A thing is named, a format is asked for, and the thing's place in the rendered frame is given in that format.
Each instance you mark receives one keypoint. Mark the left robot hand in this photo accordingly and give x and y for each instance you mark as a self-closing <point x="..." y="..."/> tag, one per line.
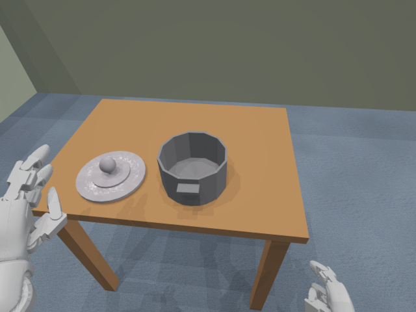
<point x="26" y="181"/>

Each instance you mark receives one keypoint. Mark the right robot hand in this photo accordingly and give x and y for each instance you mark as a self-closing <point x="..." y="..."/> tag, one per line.
<point x="334" y="298"/>

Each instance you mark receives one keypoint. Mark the pot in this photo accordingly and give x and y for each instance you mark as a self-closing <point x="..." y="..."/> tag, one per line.
<point x="193" y="167"/>

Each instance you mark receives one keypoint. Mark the table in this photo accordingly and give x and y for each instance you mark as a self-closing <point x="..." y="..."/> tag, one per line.
<point x="262" y="198"/>

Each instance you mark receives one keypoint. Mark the robot left forearm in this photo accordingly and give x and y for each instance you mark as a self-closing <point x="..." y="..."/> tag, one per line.
<point x="17" y="294"/>

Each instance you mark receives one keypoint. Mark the lid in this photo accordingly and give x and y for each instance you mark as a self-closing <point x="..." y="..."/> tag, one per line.
<point x="100" y="187"/>

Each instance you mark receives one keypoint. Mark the knob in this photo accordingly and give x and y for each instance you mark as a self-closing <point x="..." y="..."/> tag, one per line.
<point x="107" y="164"/>

